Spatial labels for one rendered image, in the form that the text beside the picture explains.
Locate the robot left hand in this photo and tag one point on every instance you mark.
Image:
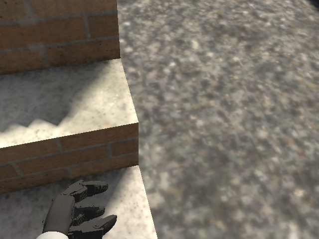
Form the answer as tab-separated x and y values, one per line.
64	217

